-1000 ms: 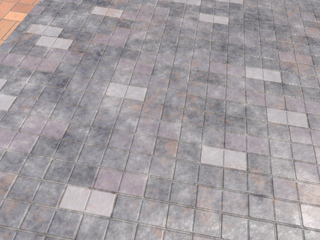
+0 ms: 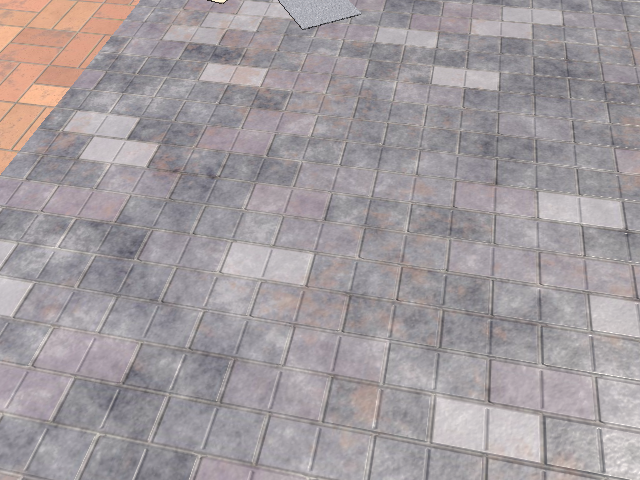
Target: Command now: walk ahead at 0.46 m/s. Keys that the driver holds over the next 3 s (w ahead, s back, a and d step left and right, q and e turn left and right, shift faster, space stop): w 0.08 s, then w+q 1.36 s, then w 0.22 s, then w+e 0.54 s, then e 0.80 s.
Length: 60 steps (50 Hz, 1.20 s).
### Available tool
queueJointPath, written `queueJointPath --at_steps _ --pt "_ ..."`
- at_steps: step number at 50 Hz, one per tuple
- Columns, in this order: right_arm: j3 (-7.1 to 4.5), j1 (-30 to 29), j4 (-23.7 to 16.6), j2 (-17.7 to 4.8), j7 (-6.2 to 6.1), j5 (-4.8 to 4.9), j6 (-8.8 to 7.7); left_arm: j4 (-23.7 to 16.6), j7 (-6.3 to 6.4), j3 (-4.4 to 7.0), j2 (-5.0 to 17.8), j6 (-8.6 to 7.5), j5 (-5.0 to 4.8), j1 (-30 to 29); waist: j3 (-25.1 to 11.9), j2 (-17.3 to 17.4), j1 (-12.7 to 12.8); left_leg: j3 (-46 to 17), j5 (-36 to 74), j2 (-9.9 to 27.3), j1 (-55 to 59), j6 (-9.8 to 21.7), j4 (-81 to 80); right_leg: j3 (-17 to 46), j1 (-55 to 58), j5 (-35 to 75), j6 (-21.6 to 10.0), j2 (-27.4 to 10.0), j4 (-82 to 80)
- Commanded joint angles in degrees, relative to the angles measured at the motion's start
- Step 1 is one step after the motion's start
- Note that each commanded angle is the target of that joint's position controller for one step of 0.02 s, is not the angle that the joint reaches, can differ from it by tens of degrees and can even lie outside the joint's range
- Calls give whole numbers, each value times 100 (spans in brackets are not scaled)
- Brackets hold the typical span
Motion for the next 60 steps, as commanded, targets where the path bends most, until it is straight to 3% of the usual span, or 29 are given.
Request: queueJointPath --at_steps 1,4,7,12,15,17,18,19,20,21,22,23,24,27,30,33,38,40,41,42,43,44,45,46,47,48,50,53,60 --pt "-93 34 -358 -298 20 -69 7 -207 29 135 682 -122 13 -32 119 -654 -65 -238 551 435 -1104 -58 -233 1483 502 651 -968 -1471 -1562" --pt "-53 -637 -636 -227 25 -135 25 -73 109 160 829 -118 -6 203 306 -461 42 -146 1306 380 -1328 -229 -1386 1047 446 1262 -981 -1369 -1656" --pt "54 -1262 -795 -67 128 -74 -15 0 174 177 964 -112 -1 374 365 -500 261 115 2272 152 -881 -180 -2606 480 354 1282 -809 -1238 -1781" --pt "77 -1926 -1164 -185 307 2 0 265 198 208 1025 -27 -56 804 457 -358 399 -29 2211 -29 -1098 138 -3274 146 1460 1552 -652 -1662 -1531" --pt "-11 -1703 -1256 -398 399 -27 19 221 232 259 1189 95 -29 715 102 -557 154 316 1419 -392 -527 409 -3267 -109 1961 3695 -465 -1737 -636" --pt "-279 -330 -954 -839 361 -14 70 115 304 240 1203 228 31 635 -745 -567 -564 578 1244 -852 1315 700 -3413 -484 1594 5004 -187 -1441 1424" --pt "-441 586 -814 -1316 269 -26 125 -74 356 148 1062 210 141 784 -1431 107 -816 -831 1319 41 3149 1071 -3327 -572 133 3363 17 -1188 3290" --pt "-476 592 -826 -1620 297 5 104 -199 210 -123 207 34 196 1430 -2088 1445 -218 -4072 -175 1340 4986 2156 -4078 -13 -2337 -1789 340 72 5151" --pt "-327 684 -877 -1029 285 -12 92 -222 127 8 860 -194 -16 833 -2119 781 -602 -4532 -689 1332 5061 1981 -4708 935 -2973 -2034 205 -87 5660" --pt "-282 388 -914 -887 257 -68 68 -445 84 69 1086 -329 -204 277 -1265 548 -594 -3706 -249 1164 4399 1722 -4834 912 -3324 -1510 81 -344 5579" --pt "-266 15 -1021 -844 245 -86 45 -512 117 42 1021 -397 -168 52 -841 -108 -401 -3107 403 953 3568 1602 -4899 873 -3155 -1061 49 -587 5188" --pt "-233 -305 -1126 -738 239 -121 38 -504 156 79 1011 -395 -58 -7 -532 -346 -190 -2643 1072 765 2826 1541 -4998 859 -2852 -813 107 -750 4708" --pt "-195 -480 -1215 -647 224 -196 29 -512 167 105 1017 -333 3 85 -485 -210 11 -2399 1490 619 2366 1520 -5123 915 -2470 -672 152 -870 4482" --pt "-210 -470 -1242 -682 159 -110 23 -598 197 99 829 -138 115 133 -283 -59 166 -1906 1938 426 1596 1588 -5377 762 -2243 -447 462 -896 3768" --pt "-274 -186 -1183 -877 35 -82 49 -862 228 57 695 -93 139 -549 -34 -9 -39 -1538 1774 156 1244 1418 -5446 675 -2336 646 695 -754 2530" --pt "-291 60 -1120 -923 -24 -48 108 -1052 181 7 562 -149 89 -1150 -12 138 -289 -1362 1316 -83 1032 1114 -5307 601 -1812 1688 721 -456 1291" --pt "-292 400 -1007 -853 -63 -6 205 -1273 80 88 829 -243 -14 -1520 -69 295 -350 -2075 972 208 1777 971 -4648 851 -1589 1401 576 -304 553" --pt "-307 334 -1039 -862 -84 -33 258 -1236 61 153 962 -299 -32 -1273 -122 485 -172 -2362 1201 301 1995 897 -4268 823 -1257 816 411 -283 447" --pt "-276 261 -1075 -766 -79 -39 281 -1120 81 213 1038 -326 -24 -843 -281 521 64 -2343 1378 154 1941 790 -3929 710 -660 774 271 -270 212" --pt "-175 239 -1143 -502 -54 -72 272 -1022 119 300 1236 -356 52 -197 -836 358 379 -2073 1408 -153 1630 609 -2974 978 495 695 3 -673 256" --pt "-45 432 -1249 -138 -49 -192 260 -943 170 376 1564 -328 72 693 -1699 -525 600 -1407 -119 -652 771 345 -1279 2083 2024 446 -318 -1742 350" --pt "-5 1192 -1443 -75 -36 64 193 -720 113 466 1895 -234 80 951 -1988 -2500 159 -910 -1890 -1098 -1309 82 284 4879 3264 -1138 -1192 -2780 -322" --pt "-128 989 -1237 -738 -70 126 210 -899 91 332 1226 -211 -10 659 -1362 -1445 332 -1084 -1468 -610 -1842 -14 896 4709 2799 -2112 -1000 -2629 -558" --pt "-205 364 -1314 -972 -65 64 248 -950 116 248 915 -175 -15 427 -718 -909 462 -912 -899 -434 -1904 -46 946 3639 2122 -1750 -732 -2361 -584" --pt "-206 135 -1347 -873 -71 3 280 -980 114 202 841 -150 43 161 -406 -547 347 -790 -487 -238 -1653 -90 806 2931 1469 -933 -621 -2090 -694" --pt "-218 -36 -1417 -785 -50 -48 286 -931 122 172 733 -132 66 12 -146 -567 262 -781 -226 -89 -1555 -107 536 2442 1048 -368 -608 -1882 -818" --pt "-194 16 -1468 -536 14 17 331 -848 141 167 692 -165 88 -24 -80 -830 137 -632 22 96 -1215 -121 304 1718 637 207 -580 -1655 -1088" --pt "-149 -213 -1656 -343 35 -4 381 -704 142 238 853 -217 41 66 -5 -683 129 -550 369 187 -1481 -200 -100 1116 632 960 -745 -1699 -1301" --pt "-41 -1233 -1986 -150 240 -17 282 -485 187 297 1142 -92 1 301 235 -494 469 -33 1918 75 -1286 -133 -2151 -135 992 1778 -577 -1594 -1349"
Next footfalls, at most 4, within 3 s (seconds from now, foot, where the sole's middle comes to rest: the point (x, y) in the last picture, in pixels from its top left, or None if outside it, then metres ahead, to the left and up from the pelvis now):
0.34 left None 0.38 0.14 -0.78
0.84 right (342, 396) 0.69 0.01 -0.78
1.38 left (184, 355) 0.80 0.37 -0.78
1.90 right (177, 238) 1.16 0.45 -0.78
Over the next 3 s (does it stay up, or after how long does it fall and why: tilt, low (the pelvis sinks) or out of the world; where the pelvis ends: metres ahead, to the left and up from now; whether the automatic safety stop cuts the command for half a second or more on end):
stays up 1.24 0.59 0.00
